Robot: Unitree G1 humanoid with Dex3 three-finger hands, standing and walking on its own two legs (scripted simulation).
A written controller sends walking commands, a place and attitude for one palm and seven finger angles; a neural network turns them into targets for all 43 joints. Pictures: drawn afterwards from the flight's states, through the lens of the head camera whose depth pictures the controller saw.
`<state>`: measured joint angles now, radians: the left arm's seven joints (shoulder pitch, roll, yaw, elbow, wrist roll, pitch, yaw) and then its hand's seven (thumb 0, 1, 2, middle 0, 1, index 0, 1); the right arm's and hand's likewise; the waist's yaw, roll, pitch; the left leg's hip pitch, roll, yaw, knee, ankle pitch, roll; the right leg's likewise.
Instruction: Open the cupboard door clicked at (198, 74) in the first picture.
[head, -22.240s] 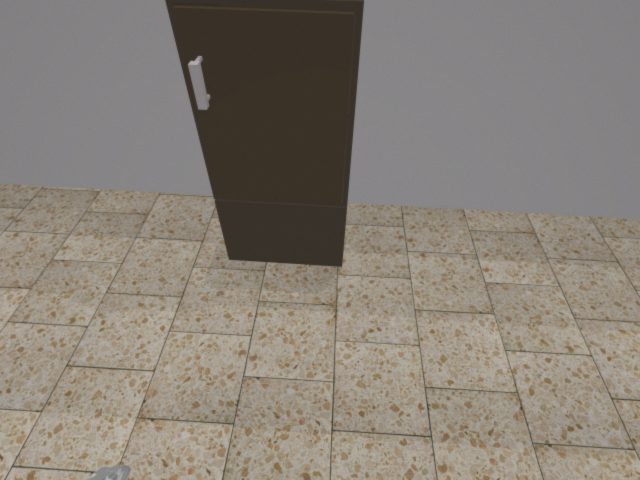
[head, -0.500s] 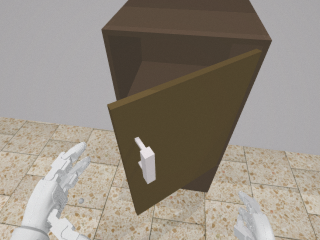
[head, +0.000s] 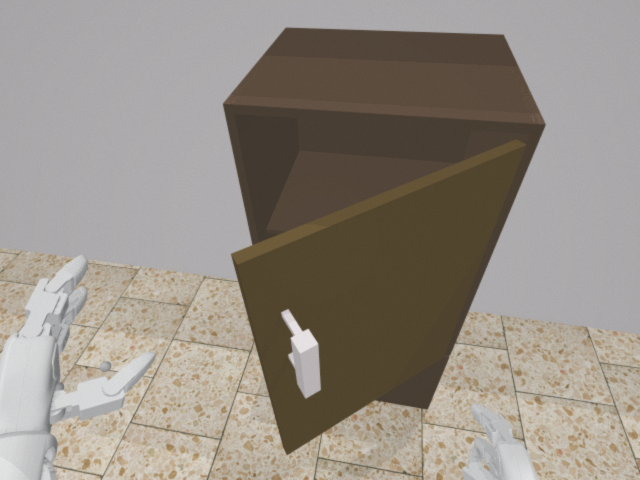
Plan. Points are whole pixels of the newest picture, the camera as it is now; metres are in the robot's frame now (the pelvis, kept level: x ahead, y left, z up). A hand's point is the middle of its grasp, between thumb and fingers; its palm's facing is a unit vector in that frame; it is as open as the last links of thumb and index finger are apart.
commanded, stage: draw the hand back to the body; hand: left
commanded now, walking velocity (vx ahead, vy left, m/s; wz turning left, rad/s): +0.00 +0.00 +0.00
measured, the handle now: (299, 352) +0.28 +0.07 +0.02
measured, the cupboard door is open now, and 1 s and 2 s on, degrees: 41 41 41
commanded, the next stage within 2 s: step back with the hand held close in 0.60 s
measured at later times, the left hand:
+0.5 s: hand (107, 349) +0.19 +0.23 +0.16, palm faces +0.43 -0.81 -0.40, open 7.5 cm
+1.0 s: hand (96, 361) +0.18 +0.24 +0.15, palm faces +0.33 -0.80 -0.50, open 7.4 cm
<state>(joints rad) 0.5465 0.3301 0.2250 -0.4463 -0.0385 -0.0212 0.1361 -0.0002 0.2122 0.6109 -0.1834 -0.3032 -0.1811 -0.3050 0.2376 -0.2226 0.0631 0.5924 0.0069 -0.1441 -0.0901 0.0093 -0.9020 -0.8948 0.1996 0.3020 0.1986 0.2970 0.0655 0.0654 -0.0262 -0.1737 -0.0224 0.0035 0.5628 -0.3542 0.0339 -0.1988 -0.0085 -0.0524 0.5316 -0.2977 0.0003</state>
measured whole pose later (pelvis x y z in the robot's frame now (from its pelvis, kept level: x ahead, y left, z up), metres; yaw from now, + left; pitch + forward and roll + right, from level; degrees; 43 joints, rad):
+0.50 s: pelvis +0.00 -0.03 +0.01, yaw -1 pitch -5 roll +0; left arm 0.47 0.32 0.30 -0.37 -0.06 -0.06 0.11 0.01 0.86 0.89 -0.21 -0.30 -0.21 -0.31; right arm 0.19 -0.24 0.02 0.65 0.00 -0.10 -0.08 0.01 -0.90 -0.89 0.20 0.30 0.20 0.30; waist 0.07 0.07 0.02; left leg -0.05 0.01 0.00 0.42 -0.28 0.00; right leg -0.09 0.03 -0.05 0.40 -0.23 -0.04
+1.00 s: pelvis -0.03 -0.01 +0.01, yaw -2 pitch +0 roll -1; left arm 0.55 0.38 0.36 -0.43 -0.04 -0.14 0.11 0.02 0.89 0.90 -0.21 -0.30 -0.21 -0.31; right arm 0.16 -0.25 -0.01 0.59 0.00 -0.04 -0.08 0.01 -0.90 -0.89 0.20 0.30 0.20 0.30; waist 0.01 0.05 0.04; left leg -0.20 0.00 0.03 0.45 -0.24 0.02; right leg -0.23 0.02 -0.03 0.40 -0.17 -0.02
